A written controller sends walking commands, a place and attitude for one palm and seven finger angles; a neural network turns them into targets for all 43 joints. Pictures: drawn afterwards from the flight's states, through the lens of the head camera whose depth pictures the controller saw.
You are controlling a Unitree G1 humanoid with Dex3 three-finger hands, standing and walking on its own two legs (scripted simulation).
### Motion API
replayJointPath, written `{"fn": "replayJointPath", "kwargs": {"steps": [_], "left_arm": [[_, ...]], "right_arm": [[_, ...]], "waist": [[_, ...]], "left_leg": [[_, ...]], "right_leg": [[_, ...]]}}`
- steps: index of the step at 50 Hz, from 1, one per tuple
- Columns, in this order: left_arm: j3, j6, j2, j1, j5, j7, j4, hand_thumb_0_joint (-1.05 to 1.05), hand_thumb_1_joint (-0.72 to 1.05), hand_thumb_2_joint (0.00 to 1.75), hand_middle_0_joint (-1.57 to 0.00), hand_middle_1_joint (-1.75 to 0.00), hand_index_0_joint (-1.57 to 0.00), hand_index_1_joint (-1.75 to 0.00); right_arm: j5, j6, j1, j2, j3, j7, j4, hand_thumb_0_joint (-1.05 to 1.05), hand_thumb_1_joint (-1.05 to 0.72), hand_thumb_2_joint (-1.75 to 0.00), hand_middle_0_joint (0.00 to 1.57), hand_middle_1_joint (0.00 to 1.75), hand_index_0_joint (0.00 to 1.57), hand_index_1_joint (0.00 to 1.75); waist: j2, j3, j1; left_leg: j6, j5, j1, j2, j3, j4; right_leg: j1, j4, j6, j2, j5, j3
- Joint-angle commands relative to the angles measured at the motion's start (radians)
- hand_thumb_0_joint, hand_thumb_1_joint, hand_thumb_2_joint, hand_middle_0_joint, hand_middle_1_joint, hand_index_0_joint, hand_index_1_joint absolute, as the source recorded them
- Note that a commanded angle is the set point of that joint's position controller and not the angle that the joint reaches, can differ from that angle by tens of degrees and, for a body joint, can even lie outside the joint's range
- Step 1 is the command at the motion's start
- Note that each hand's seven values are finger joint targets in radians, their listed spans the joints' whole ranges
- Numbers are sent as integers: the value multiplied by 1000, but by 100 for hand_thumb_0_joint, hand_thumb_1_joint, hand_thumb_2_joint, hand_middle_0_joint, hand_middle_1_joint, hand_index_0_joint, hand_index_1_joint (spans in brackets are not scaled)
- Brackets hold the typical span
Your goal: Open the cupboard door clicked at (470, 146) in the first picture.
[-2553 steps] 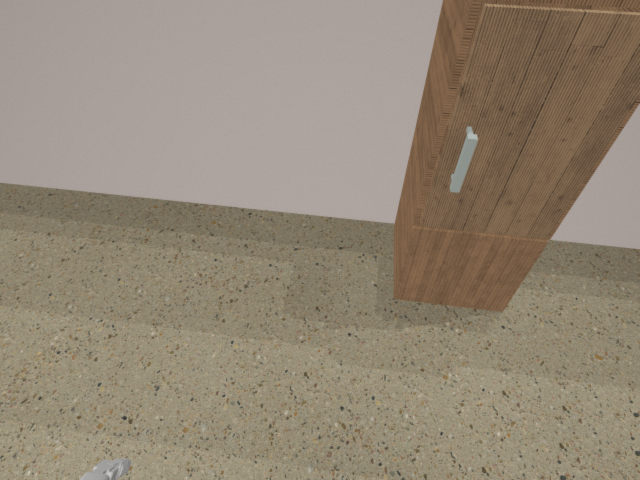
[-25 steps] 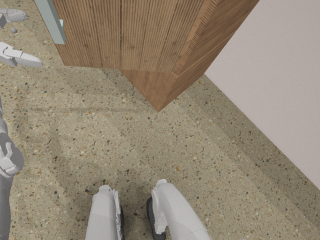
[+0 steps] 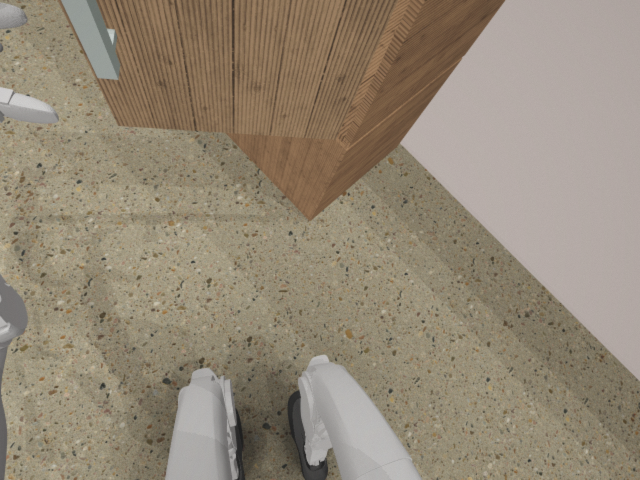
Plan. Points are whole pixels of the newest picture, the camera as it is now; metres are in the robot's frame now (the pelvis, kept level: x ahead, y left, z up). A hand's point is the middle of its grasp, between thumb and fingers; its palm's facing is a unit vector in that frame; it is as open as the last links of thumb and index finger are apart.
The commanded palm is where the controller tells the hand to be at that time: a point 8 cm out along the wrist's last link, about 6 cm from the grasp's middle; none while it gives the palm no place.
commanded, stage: move the hooked fingers beside the handle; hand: left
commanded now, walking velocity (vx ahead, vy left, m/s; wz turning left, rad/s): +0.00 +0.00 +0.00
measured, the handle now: out of the picture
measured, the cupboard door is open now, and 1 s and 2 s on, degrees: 49 49 49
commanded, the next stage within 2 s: slide the fingers in behind the handle in 0.80 s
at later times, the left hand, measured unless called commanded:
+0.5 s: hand (13, 47) +0.57 +0.25 +0.06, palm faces -0.01 -1.00 -0.03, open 14.0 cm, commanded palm +0.57 +0.26 +0.06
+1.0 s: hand (6, 45) +0.56 +0.24 +0.07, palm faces -0.03 -1.00 -0.01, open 14.0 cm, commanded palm +0.56 +0.26 +0.06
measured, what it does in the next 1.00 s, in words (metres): stands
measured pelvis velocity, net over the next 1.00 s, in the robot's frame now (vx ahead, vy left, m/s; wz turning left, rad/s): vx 0.01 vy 0.00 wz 0.01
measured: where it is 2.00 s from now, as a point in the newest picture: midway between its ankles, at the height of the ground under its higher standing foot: (271, 460)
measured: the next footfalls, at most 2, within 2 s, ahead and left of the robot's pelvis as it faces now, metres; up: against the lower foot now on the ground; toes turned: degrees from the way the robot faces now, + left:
none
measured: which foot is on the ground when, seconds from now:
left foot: down 0.00-1.00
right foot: down 0.00-1.00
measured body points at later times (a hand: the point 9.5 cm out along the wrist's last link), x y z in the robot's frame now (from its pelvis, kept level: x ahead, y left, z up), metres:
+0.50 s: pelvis +0.01 +0.01 +0.00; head +0.21 +0.07 +0.40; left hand +0.57 +0.30 +0.06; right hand +0.00 -0.25 -0.08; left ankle +0.04 +0.08 -0.58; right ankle +0.04 -0.11 -0.58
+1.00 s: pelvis +0.01 +0.00 +0.01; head +0.20 +0.07 +0.41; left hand +0.56 +0.30 +0.07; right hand +0.02 -0.27 -0.08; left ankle +0.04 +0.08 -0.58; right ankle +0.04 -0.11 -0.58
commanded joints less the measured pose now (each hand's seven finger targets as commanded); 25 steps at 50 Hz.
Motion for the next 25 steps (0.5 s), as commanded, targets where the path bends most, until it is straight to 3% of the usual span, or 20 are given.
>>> {"fn": "replayJointPath", "kwargs": {"steps": [1, 3, 6, 8, 11, 12, 17, 19, 20, 21, 22, 25], "left_arm": [[2, -25, 288, -424, -35, -31, -193, 0, -50, 30, -30, -120, -30, -120], [-41, -22, 224, -454, -45, -41, -232, 0, -50, 30, -30, -120, -30, -120], [-62, -17, 182, -477, -57, -40, -238, 0, -50, 30, -30, -120, -30, -120], [-91, -11, 128, -484, -61, -33, -190, 0, -50, 30, -30, -120, -30, -120], [-93, -10, 126, -504, -54, -10, -188, 0, -50, 30, -30, -120, -30, -120], [-78, -19, 139, -500, -49, -2, -201, 0, -50, 30, -30, -120, -30, -120], [-34, -25, 198, -437, -18, 40, -150, 0, -50, 30, -30, -120, -30, -120], [-41, -34, 197, -454, -10, 47, -180, 0, -50, 30, -30, -120, -30, -120], [1, -39, 244, -425, -8, 50, -176, 0, -50, 30, -30, -120, -30, -120], [-21, -45, 227, -447, -7, 47, -197, 0, -50, 30, -30, -120, -30, -120], [13, -60, 262, -462, -13, 47, -223, 0, -50, 30, -30, -120, -30, -120], [15, -69, 271, -480, -25, 27, -257, 0, -50, 30, -30, -120, -30, -120]], "right_arm": [[8, 1, 221, -219, -73, -20, -10, 0, -90, -90, 20, 30, 20, 30], [5, -3, 224, -221, -79, -20, 0, 0, -90, -90, 20, 30, 20, 30], [0, -7, 233, -223, -84, -23, 20, 0, -90, -90, 20, 30, 20, 30], [-1, -10, 238, -223, -85, -24, 28, 0, -90, -90, 20, 30, 20, 30], [-6, -13, 244, -219, -82, -23, 30, 0, -90, -90, 20, 30, 20, 30], [-10, -15, 246, -218, -82, -21, 29, 0, -90, -90, 20, 30, 20, 30], [-15, -5, 240, -212, -69, -14, 5, 0, -90, -90, 20, 30, 20, 30], [-17, -1, 233, -211, -71, -10, -2, 0, -90, -90, 20, 30, 20, 30], [-16, 1, 235, -215, -70, -9, -7, 0, -90, -90, 20, 30, 20, 30], [-16, 2, 229, -213, -71, -9, -10, 0, -90, -90, 20, 30, 20, 30], [-17, 1, 236, -213, -72, -10, -9, 0, -90, -90, 20, 30, 20, 30], [-12, 1, 231, -214, -76, -8, -4, 0, -90, -90, 20, 30, 20, 30]], "waist": [[256, -612, 12], [319, -639, 7], [298, -622, -11], [286, -568, -27], [287, -559, -25], [326, -575, -12], [302, -539, 7], [315, -560, 4], [288, -579, 19], [281, -602, 6], [289, -621, 11], [293, -664, 11]], "left_leg": [[-12, 413, 590, 20, -96, -155], [-25, 445, 686, 27, -124, -167], [-30, 447, 716, 33, -144, -169], [-37, 419, 728, 37, -166, -185], [-37, 419, 717, 32, -163, -188], [-48, 457, 751, 33, -174, -190], [-47, 471, 689, 28, -151, -182], [-48, 483, 691, 28, -145, -177], [-46, 490, 676, 26, -141, -173], [-39, 492, 666, 25, -133, -164], [-43, 518, 685, 28, -142, -162], [-37, 527, 687, 25, -129, -155]], "right_leg": [[218, -167, 0, -20, 259, 57], [145, -165, -5, -24, 249, 45], [96, -166, -5, -23, 239, 37], [39, -168, -6, -24, 216, 26], [44, -169, -9, -25, 214, 26], [26, -157, -15, -28, 220, 21], [64, -152, -14, -25, 226, 23], [78, -150, -13, -25, 238, 24], [109, -148, -12, -24, 245, 27], [125, -147, -9, -23, 257, 34], [128, -138, -11, -23, 267, 32], [171, -148, -6, -22, 292, 43]]}}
